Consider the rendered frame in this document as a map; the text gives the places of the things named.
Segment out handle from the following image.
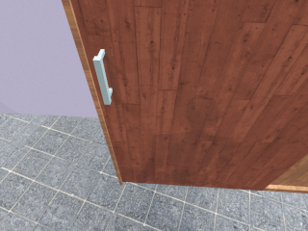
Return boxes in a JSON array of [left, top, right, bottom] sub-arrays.
[[92, 49, 113, 105]]

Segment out wardrobe door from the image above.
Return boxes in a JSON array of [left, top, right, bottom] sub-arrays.
[[70, 0, 308, 191], [271, 155, 308, 187]]

